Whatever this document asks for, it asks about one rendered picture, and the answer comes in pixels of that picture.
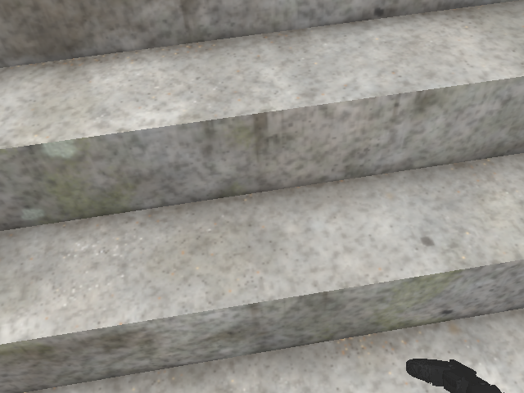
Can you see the robot right hand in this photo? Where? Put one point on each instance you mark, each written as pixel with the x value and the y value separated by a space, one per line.
pixel 453 376

